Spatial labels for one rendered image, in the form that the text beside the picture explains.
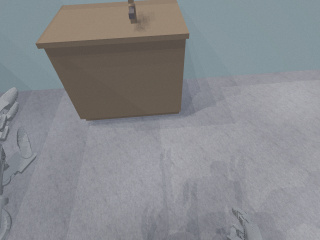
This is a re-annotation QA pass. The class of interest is left robot forearm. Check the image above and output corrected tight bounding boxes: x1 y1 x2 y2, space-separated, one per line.
0 195 12 240

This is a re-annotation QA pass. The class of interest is right robot hand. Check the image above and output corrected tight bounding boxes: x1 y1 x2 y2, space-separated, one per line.
227 206 264 240

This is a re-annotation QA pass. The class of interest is counter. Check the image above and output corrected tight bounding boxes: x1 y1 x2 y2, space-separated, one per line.
35 0 190 121

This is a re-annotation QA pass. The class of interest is tap lever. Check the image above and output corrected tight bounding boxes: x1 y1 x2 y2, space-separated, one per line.
128 7 135 19

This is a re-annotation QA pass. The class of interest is left robot hand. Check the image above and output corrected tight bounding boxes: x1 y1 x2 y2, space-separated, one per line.
0 87 37 196

